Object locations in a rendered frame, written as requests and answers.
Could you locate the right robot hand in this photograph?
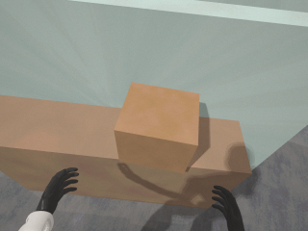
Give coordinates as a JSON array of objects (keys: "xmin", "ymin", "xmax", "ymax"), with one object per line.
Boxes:
[{"xmin": 212, "ymin": 185, "xmax": 244, "ymax": 231}]

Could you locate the left robot hand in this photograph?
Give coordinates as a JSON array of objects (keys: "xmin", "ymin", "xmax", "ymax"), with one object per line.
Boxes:
[{"xmin": 36, "ymin": 167, "xmax": 79, "ymax": 215}]

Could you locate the pedestal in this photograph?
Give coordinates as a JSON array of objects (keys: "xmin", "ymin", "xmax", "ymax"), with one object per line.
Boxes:
[{"xmin": 0, "ymin": 94, "xmax": 252, "ymax": 209}]

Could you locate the carton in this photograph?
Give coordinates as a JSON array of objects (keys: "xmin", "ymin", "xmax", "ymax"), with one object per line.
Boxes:
[{"xmin": 114, "ymin": 82, "xmax": 200, "ymax": 174}]

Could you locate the robot left forearm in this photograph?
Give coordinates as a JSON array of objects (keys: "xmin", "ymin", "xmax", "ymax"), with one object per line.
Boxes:
[{"xmin": 18, "ymin": 211, "xmax": 54, "ymax": 231}]

